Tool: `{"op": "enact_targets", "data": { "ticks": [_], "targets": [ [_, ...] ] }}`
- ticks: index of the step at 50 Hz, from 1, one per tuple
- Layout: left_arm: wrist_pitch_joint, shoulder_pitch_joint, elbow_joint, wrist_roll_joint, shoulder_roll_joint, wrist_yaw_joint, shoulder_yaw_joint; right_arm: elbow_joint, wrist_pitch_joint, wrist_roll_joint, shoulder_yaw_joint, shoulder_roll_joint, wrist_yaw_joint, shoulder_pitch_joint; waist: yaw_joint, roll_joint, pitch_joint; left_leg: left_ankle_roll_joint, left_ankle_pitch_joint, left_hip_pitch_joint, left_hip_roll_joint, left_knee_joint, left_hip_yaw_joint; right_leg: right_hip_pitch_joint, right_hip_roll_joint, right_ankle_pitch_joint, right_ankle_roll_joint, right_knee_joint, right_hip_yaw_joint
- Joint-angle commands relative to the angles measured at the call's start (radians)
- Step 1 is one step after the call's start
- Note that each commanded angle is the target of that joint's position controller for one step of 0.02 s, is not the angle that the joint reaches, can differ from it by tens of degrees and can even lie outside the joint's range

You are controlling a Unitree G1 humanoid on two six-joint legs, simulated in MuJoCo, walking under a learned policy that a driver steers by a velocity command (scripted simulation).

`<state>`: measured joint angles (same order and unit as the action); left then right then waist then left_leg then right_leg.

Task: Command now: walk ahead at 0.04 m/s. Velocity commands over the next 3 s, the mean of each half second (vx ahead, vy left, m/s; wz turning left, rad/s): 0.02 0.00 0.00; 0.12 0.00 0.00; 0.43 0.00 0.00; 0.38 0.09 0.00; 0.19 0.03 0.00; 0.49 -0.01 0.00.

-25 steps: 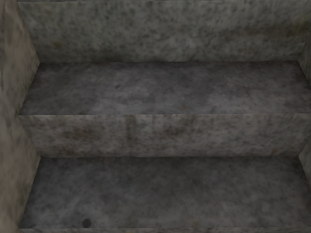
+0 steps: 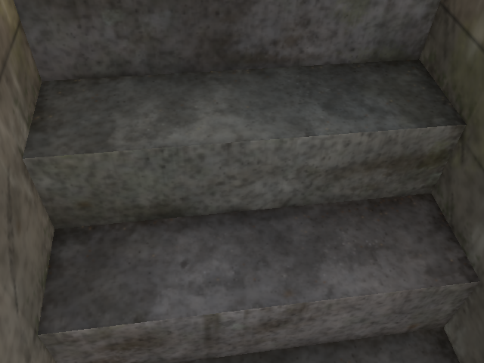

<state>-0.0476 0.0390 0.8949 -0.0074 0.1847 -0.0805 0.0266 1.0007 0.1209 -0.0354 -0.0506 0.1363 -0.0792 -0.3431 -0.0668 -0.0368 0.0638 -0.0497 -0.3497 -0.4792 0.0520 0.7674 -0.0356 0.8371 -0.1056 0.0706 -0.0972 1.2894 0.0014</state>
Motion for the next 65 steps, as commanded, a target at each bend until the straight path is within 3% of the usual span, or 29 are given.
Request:
{"op": "enact_targets", "data": {
  "ticks": [1, 3, 4, 6, 7, 8, 9, 20, 35, 39, 42, 45, 46, 47, 49, 51, 52, 53, 54, 55, 56, 57, 59, 60, 61, 62, 63, 64, 65],
  "targets": [
    [0.001, 0.124, 0.007, -0.037, 0.070, 0.003, 0.027, -0.112, 0.059, -0.003, -0.006, 0.081, -0.026, 0.197, 0.121, 0.091, -0.094, -0.051, 0.093, -0.136, -0.181, -0.256, 0.166, -0.478, -0.019, -0.045, -0.011, -0.308, -0.002],
    [-0.008, -0.032, -0.060, 0.011, 0.057, 0.018, 0.009, -0.078, 0.027, -0.028, -0.012, 0.018, -0.054, 0.119, 0.088, 0.081, -0.069, -0.066, 0.524, 0.153, -0.240, -0.201, 0.286, -0.394, -0.022, -0.128, 0.020, -0.647, -0.012],
    [-0.004, -0.062, -0.081, 0.027, 0.053, 0.024, -0.005, -0.070, 0.012, -0.031, -0.001, 0.022, -0.058, 0.021, 0.027, 0.060, 0.028, -0.040, 0.658, 0.326, -0.200, -0.167, 0.243, -0.380, -0.017, -0.172, 0.048, -0.661, -0.004],
    [0.011, -0.046, -0.075, 0.014, 0.046, 0.029, -0.014, -0.010, -0.012, -0.021, 0.002, 0.000, -0.058, -0.135, -0.020, 0.063, 0.077, -0.043, 0.523, 0.411, -0.145, -0.174, 0.224, -0.429, -0.027, -0.166, 0.074, -0.701, -0.016],
    [0.017, -0.023, -0.066, 0.017, 0.053, 0.025, -0.013, -0.021, -0.021, -0.021, 0.014, 0.037, -0.060, -0.105, -0.010, 0.053, 0.041, -0.051, 0.394, 0.377, -0.141, -0.209, 0.221, -0.445, -0.019, -0.108, 0.084, -0.727, -0.014],
    [0.012, -0.039, -0.074, 0.021, 0.052, 0.016, -0.025, -0.074, -0.029, 0.009, 0.038, 0.107, -0.058, 0.022, 0.010, 0.102, 0.008, -0.039, 0.326, 0.348, -0.103, -0.222, 0.167, -0.460, -0.017, -0.078, 0.109, -0.751, -0.021],
    [0.014, -0.037, -0.066, 0.021, 0.077, 0.012, -0.017, -0.090, -0.032, 0.017, 0.037, 0.108, -0.055, 0.011, 0.002, 0.054, 0.023, -0.034, 0.250, 0.334, -0.099, -0.253, 0.152, -0.480, -0.014, 0.003, 0.129, -0.748, -0.026],
    [0.021, 0.025, -0.070, 0.014, 0.075, 0.015, -0.012, -0.157, -0.032, 0.014, 0.026, 0.073, -0.050, 0.003, 0.039, 0.035, 0.008, -0.022, 0.405, 0.300, -0.094, -0.248, 0.122, -0.526, -0.021, -0.023, 0.117, -0.728, -0.035],
    [0.008, 0.031, -0.014, 0.000, 0.099, 0.016, -0.019, -0.173, -0.036, 0.020, 0.064, 0.103, -0.034, -0.015, 0.040, 0.020, -0.018, -0.016, 0.317, 0.262, -0.079, -0.280, 0.099, -0.535, -0.022, 0.028, 0.137, -0.717, -0.043],
    [0.006, 0.070, -0.004, -0.008, 0.142, 0.032, -0.003, -0.133, -0.051, 0.035, 0.096, 0.165, -0.028, -0.069, 0.013, 0.082, -0.066, -0.114, -0.041, 0.261, -0.139, -0.382, 0.184, -0.479, 0.016, 0.337, 0.145, -0.697, -0.085],
    [-0.007, -0.004, -0.047, -0.041, 0.090, 0.071, -0.011, -0.095, -0.077, 0.071, 0.113, 0.207, 0.006, -0.103, -0.037, 0.150, -0.134, -0.278, -0.230, 0.316, -0.357, -0.534, 0.469, -0.293, 0.034, 0.328, 0.171, -0.564, -0.082],
    [-0.042, 0.139, -0.042, -0.005, 0.050, 0.097, -0.012, -0.079, -0.075, 0.075, 0.124, 0.235, 0.021, -0.008, 0.029, 0.167, -0.119, -0.258, -0.029, 0.232, -0.375, -0.535, 0.376, -0.463, 0.028, 0.263, 0.212, -0.548, -0.069],
    [-0.044, 0.131, -0.039, -0.002, 0.028, 0.101, -0.015, -0.052, -0.087, 0.088, 0.119, 0.209, 0.010, 0.018, 0.036, 0.095, -0.137, -0.267, 0.118, 0.192, -0.358, -0.513, 0.331, -0.523, 0.072, 0.165, 0.202, -0.621, -0.099],
    [-0.041, 0.160, -0.042, 0.003, 0.042, 0.094, -0.006, -0.034, -0.100, 0.103, 0.120, 0.226, -0.010, 0.033, 0.071, 0.116, -0.101, -0.246, 0.380, 0.215, -0.319, -0.410, 0.258, -0.595, 0.086, 0.084, 0.219, -0.728, -0.102],
    [-0.011, 0.335, 0.024, -0.019, 0.063, 0.065, -0.004, 0.028, -0.126, 0.117, 0.106, 0.114, -0.073, -0.093, 0.085, 0.050, 0.078, -0.198, 0.696, 0.273, -0.182, -0.114, 0.102, -0.736, 0.083, -0.152, 0.245, -0.720, -0.094],
    [-0.012, 0.573, 0.099, -0.031, 0.178, 0.011, 0.034, 0.025, -0.145, 0.119, 0.082, -0.034, -0.112, -0.123, 0.103, -0.190, 0.025, -0.154, 0.233, -0.195, -0.021, 0.409, -0.069, -0.981, -0.081, -0.819, 0.424, -0.867, 0.145],
    [0.007, 0.849, 0.180, -0.025, 0.213, -0.004, 0.055, 0.048, -0.137, 0.100, 0.087, 0.001, -0.127, -0.131, 0.195, -0.283, 0.025, -0.139, -0.056, -0.445, 0.010, 1.007, -0.114, -1.061, -0.213, -0.901, 0.561, -0.866, 0.217],
    [0.027, 0.871, 0.174, -0.021, 0.206, -0.016, 0.035, 0.041, -0.122, 0.072, 0.116, 0.092, -0.117, -0.088, 0.223, -0.177, 0.033, -0.178, -0.065, -0.629, -0.016, 1.603, 0.014, -1.024, -0.314, -0.503, 0.584, -0.935, 0.365],
    [0.032, 0.802, 0.187, -0.037, 0.157, -0.015, 0.029, -0.032, -0.100, 0.067, 0.122, 0.045, -0.090, 0.064, 0.240, -0.155, -0.098, -0.216, -0.168, -0.956, -0.006, 1.885, 0.091, -1.017, -0.344, -0.111, 0.571, -1.018, 0.409],
    [0.035, 0.782, 0.229, -0.058, 0.066, -0.014, -0.004, -0.116, -0.086, 0.079, 0.121, 0.089, -0.050, 0.225, 0.250, 0.016, -0.049, -0.243, -0.141, -1.147, -0.004, 1.955, 0.149, -1.123, -0.339, 0.022, 0.531, -1.023, 0.425],
    [0.014, 0.779, 0.268, -0.068, 0.003, -0.019, -0.038, -0.186, -0.087, 0.097, 0.113, 0.062, -0.037, 0.307, 0.192, 0.004, -0.090, -0.263, -0.135, -1.246, -0.019, 2.022, 0.150, -1.134, -0.322, -0.156, 0.483, -0.983, 0.340],
    [-0.002, 0.685, 0.288, -0.113, -0.070, -0.025, -0.062, -0.278, -0.089, 0.078, 0.094, 0.014, -0.010, 0.397, 0.115, 0.099, -0.114, -0.281, -0.186, -1.255, -0.048, 1.828, 0.138, -1.082, -0.288, -0.303, 0.387, -1.000, 0.199],
    [-0.021, 0.462, 0.257, -0.116, 0.016, -0.028, -0.043, -0.385, -0.137, 0.058, 0.052, -0.033, -0.014, 0.407, -0.022, 0.073, -0.164, -0.289, -0.287, -1.108, -0.116, 1.644, 0.081, -0.739, -0.213, -0.251, 0.343, -1.137, 0.036],
    [-0.016, 0.331, 0.219, -0.128, 0.052, -0.042, -0.033, -0.406, -0.163, 0.025, 0.056, 0.016, -0.005, 0.450, -0.050, 0.137, -0.193, -0.274, -0.123, -0.948, -0.152, 1.376, 0.063, -0.510, -0.152, -0.035, 0.301, -1.259, -0.043],
    [-0.007, 0.254, 0.169, -0.096, 0.112, -0.050, -0.011, -0.416, -0.182, 0.021, 0.057, 0.030, -0.021, 0.401, -0.101, 0.061, -0.196, -0.273, 0.088, -0.734, -0.146, 1.227, -0.042, -0.232, -0.087, -0.061, 0.329, -1.338, -0.076],
    [0.010, 0.242, 0.163, -0.086, 0.191, -0.075, -0.008, -0.442, -0.197, -0.010, 0.040, 0.054, -0.043, 0.469, -0.146, -0.080, -0.099, -0.218, 0.225, -0.257, -0.074, 1.183, -0.134, 0.136, -0.084, -0.740, 0.429, -1.427, -0.033],
    [0.019, 0.317, 0.184, -0.054, 0.257, -0.090, 0.008, -0.446, -0.202, -0.029, 0.036, 0.061, -0.054, 0.514, -0.132, -0.062, -0.035, -0.159, 0.179, -0.246, 0.008, 1.111, -0.214, 0.005, -0.090, -1.465, 0.420, -1.307, -0.026],
    [0.019, 0.409, 0.200, -0.044, 0.287, -0.096, 0.004, -0.396, -0.221, -0.006, 0.014, 0.041, -0.077, 0.407, -0.139, -0.103, 0.042, -0.141, 0.153, -0.301, 0.037, 0.991, -0.243, -0.274, -0.169, -1.977, 0.412, -1.178, -0.008],
    [0.011, 0.468, 0.215, -0.016, 0.326, -0.095, 0.022, -0.379, -0.240, 0.009, 0.023, 0.078, -0.067, 0.372, -0.101, -0.075, 0.102, -0.138, 0.119, -0.367, 0.051, 0.781, -0.241, -0.534, -0.182, -2.160, 0.334, -1.069, -0.022]
  ]
}}
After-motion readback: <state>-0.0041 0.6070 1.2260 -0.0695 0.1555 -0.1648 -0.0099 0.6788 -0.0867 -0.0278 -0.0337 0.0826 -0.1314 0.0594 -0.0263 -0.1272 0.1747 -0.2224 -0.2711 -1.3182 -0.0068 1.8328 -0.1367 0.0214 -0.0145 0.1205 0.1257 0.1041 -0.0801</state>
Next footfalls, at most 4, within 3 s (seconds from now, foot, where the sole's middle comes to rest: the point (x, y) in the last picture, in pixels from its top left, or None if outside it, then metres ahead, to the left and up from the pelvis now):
0.06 right None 0.08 -0.15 -0.74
1.34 left None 0.31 0.00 -0.53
1.76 right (354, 262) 0.55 -0.25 -0.32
2.44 left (194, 165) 0.60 0.07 -0.07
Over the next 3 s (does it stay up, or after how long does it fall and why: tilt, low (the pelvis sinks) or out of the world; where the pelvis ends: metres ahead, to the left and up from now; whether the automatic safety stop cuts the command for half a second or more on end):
stays up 0.77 0.06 0.62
